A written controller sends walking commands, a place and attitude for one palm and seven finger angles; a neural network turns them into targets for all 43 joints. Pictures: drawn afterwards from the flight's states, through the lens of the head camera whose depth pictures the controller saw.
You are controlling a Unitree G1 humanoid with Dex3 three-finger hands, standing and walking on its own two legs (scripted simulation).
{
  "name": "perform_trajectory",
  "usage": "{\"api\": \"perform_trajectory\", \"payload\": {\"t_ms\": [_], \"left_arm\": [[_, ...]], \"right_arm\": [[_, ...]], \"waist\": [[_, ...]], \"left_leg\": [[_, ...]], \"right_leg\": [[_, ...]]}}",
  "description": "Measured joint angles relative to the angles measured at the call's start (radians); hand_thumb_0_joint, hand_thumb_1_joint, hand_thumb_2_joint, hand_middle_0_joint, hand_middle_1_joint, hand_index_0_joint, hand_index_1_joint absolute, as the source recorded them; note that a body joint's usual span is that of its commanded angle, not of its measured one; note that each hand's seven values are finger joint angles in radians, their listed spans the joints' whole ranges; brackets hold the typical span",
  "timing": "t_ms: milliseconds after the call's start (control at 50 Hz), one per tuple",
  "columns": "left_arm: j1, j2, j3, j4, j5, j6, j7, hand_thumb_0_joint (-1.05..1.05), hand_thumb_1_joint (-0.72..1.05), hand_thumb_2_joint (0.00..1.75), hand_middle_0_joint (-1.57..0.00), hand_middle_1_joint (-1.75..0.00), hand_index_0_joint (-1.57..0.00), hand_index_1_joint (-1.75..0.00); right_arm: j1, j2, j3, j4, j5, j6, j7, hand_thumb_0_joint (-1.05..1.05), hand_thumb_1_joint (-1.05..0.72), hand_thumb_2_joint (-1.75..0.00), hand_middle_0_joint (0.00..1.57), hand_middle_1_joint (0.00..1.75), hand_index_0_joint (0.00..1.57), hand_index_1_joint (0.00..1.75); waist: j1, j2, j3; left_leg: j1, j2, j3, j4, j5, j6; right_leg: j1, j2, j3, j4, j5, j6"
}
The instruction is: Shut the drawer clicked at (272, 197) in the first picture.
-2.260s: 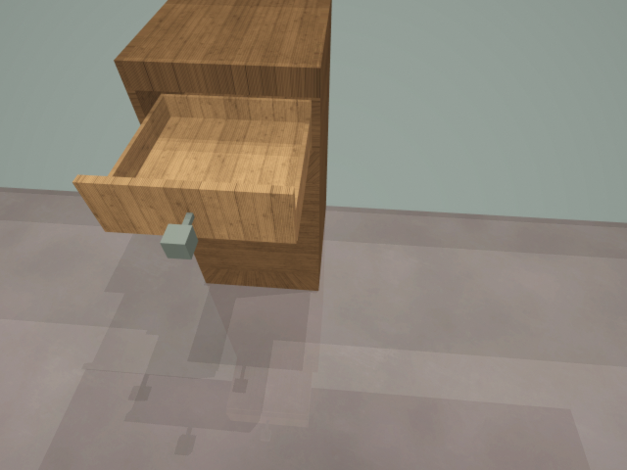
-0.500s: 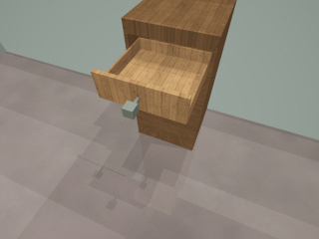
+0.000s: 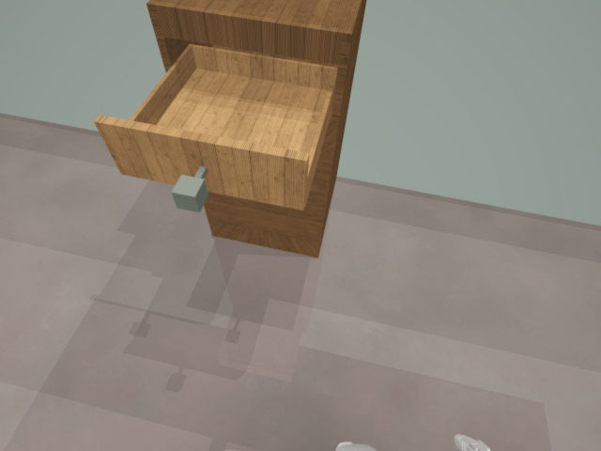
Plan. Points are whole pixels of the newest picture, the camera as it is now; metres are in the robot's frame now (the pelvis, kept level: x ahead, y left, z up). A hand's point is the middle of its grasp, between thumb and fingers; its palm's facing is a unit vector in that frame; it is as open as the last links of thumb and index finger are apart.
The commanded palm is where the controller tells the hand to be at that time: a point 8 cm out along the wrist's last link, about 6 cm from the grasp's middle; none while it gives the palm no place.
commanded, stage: turn to face it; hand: left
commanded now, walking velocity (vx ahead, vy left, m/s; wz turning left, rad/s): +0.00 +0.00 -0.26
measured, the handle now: (195, 184) +0.53 +0.23 -0.03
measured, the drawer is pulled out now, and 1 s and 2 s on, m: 0.30 0.30 0.30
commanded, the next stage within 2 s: take the last steps up to it in 0.08 s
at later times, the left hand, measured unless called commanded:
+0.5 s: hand out of the picture +0.08 +0.14 -0.17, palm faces -0.01 -0.98 -0.20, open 7.4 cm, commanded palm none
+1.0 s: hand (232, 417) +0.18 +0.12 -0.16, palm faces +0.05 -0.97 -0.23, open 7.3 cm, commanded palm none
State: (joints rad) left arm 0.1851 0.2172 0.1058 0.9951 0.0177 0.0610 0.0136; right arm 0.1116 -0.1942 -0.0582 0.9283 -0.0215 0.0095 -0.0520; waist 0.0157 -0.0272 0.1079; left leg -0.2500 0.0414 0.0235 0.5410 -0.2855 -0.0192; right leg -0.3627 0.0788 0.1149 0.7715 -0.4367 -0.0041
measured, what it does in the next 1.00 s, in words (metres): walks ahead: right foot, then left foot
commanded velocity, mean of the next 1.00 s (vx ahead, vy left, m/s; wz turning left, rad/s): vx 0.09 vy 0.10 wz -0.01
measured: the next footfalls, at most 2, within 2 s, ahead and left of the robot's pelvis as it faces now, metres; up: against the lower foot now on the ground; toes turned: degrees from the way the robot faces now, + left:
right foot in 0.22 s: +0.01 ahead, -0.14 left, +0.00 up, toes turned -5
left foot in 0.52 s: +0.12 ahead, +0.08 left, +0.00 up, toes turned +1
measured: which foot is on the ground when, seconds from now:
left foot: down 0.00-0.20, up 0.22-0.50, down 0.52-0.72, up 0.74-1.00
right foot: up 0.00-0.20, down 0.22-0.52, up 0.54-0.72, down 0.74-1.00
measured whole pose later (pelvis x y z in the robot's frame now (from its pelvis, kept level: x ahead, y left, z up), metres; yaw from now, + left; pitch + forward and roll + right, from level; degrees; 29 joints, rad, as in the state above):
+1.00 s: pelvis +0.18 -0.06 +0.01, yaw -2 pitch +1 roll +3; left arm 0.28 0.13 0.06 1.08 0.02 -0.03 0.03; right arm 0.18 -0.17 -0.05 1.03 -0.01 0.03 0.00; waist 0.02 -0.02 0.11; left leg -0.41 0.04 0.07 0.65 -0.26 -0.03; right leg -0.08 -0.08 -0.12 0.42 -0.34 -0.02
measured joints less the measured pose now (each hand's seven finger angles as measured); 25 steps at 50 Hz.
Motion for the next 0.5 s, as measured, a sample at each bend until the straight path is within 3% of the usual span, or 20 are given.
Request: {"api": "perform_trajectory", "payload": {"t_ms": [60,100,180,200,220,260,300,340,440,500], "left_arm": [[-0.031,0.018,0.007,-0.019,0.004,0.005,-0.012,0.01,0.9,0.9,-0.2,-0.3,-0.2,-0.3],[-0.046,0.019,0.005,-0.037,0.003,0.002,-0.016,0.01,0.91,0.9,-0.19,-0.3,-0.2,-0.3],[-0.056,0.011,-0.009,-0.062,0.001,-0.015,-0.024,0.01,0.91,0.9,-0.19,-0.3,-0.2,-0.3],[-0.05,0.013,-0.014,-0.069,0.002,-0.023,-0.026,0.01,0.91,0.9,-0.19,-0.3,-0.2,-0.3],[-0.04,0.02,-0.016,-0.074,0.005,-0.035,-0.025,0.01,0.91,0.9,-0.19,-0.3,-0.2,-0.3],[-0.043,-0.004,-0.026,-0.053,0.008,-0.047,-0.016,0.01,0.91,0.9,-0.19,-0.3,-0.2,-0.3],[-0.033,-0.028,-0.036,-0.039,0.009,-0.053,-0.009,0.01,0.9,0.9,-0.19,-0.3,-0.2,-0.3],[-0.015,-0.044,-0.04,-0.024,0.009,-0.059,-0.003,0.01,0.9,0.9,-0.2,-0.3,-0.2,-0.3],[0.037,-0.061,-0.042,0.021,0.007,-0.072,-0.008,0.01,0.9,0.9,-0.2,-0.3,-0.2,-0.3],[0.068,-0.062,-0.037,0.05,0.005,-0.071,-0.01,0.01,0.9,0.9,-0.2,-0.3,-0.2,-0.3]], "right_arm": [[0.018,0.018,0.016,-0.009,-0.013,0.002,0.003,0.0,-0.91,-0.89,0.2,0.3,0.2,0.29],[0.028,0.024,0.022,-0.006,-0.017,0.006,0.006,0.0,-0.91,-0.89,0.2,0.3,0.2,0.29],[0.048,0.023,0.02,0.006,-0.014,0.016,0.016,0.0,-0.91,-0.89,0.2,0.3,0.2,0.29],[0.057,0.023,0.018,0.008,-0.009,0.02,0.019,0.0,-0.91,-0.89,0.2,0.3,0.2,0.29],[0.067,0.025,0.016,0.009,-0.002,0.024,0.022,0.0,-0.91,-0.89,0.2,0.3,0.2,0.3],[0.063,0.001,0.005,0.026,0.005,0.039,0.027,0.0,-0.91,-0.89,0.2,0.3,0.2,0.29],[0.068,-0.016,-0.002,0.045,0.004,0.043,0.029,0.0,-0.91,-0.89,0.2,0.3,0.2,0.29],[0.081,-0.021,-0.004,0.062,0.005,0.036,0.032,0.0,-0.91,-0.89,0.2,0.3,0.2,0.29],[0.124,-0.009,-0.001,0.089,0.006,0.019,0.047,0.0,-0.91,-0.89,0.2,0.29,0.2,0.29],[0.148,0.0,0.005,0.097,0.003,0.002,0.051,0.0,-0.91,-0.89,0.2,0.29,0.2,0.29]], "waist": [[0.005,-0.007,0.004],[0.007,0.003,0.009],[0.0,0.041,0.015],[-0.002,0.041,0.011],[-0.004,0.024,0.0],[-0.016,0.062,0.017],[-0.027,0.079,0.027],[-0.03,0.07,0.029],[-0.02,0.03,0.01],[-0.019,0.019,-0.003]], "left_leg": [[0.019,0.014,0.014,-0.038,0.009,-0.009],[0.028,0.029,0.019,-0.062,0.022,-0.016],[0.019,0.065,0.032,-0.04,0.008,-0.042],[0.005,0.068,0.038,-0.01,-0.009,-0.05],[-0.021,0.058,0.05,0.044,-0.045,-0.045],[-0.071,0.054,0.005,0.198,-0.176,-0.03],[-0.109,0.031,-0.015,0.324,-0.203,-0.019],[-0.122,0.013,-0.001,0.355,-0.193,-0.017],[-0.076,-0.008,0.044,0.153,-0.113,-0.008],[-0.019,-0.012,0.054,-0.01,-0.03,0.003]], "right_leg": [[-0.067,-0.025,-0.048,0.211,-0.022,0.014],[-0.068,-0.046,-0.079,0.219,-0.028,0.02],[0.026,-0.073,-0.136,-0.018,0.033,0.016],[0.066,-0.08,-0.138,-0.12,0.118,0.009],[0.092,-0.093,-0.122,-0.188,0.136,-0.019],[0.092,-0.072,-0.126,-0.167,0.083,-0.035],[0.118,-0.065,-0.127,-0.191,0.083,-0.033],[0.155,-0.068,-0.122,-0.238,0.103,-0.03],[0.233,-0.081,-0.117,-0.32,0.115,-0.03],[0.252,-0.08,-0.126,-0.298,0.078,-0.02]]}}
